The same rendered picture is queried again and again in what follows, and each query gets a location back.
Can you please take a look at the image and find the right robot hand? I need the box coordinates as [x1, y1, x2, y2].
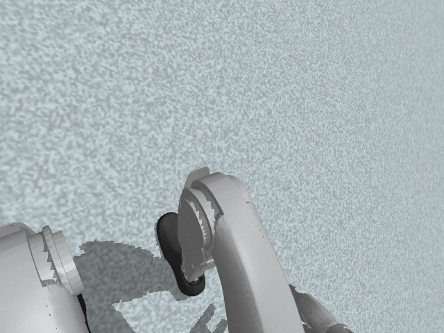
[289, 284, 338, 333]

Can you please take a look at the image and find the left robot foot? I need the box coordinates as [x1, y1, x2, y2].
[77, 294, 91, 333]

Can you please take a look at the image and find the right robot foot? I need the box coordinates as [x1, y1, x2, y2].
[157, 212, 205, 296]

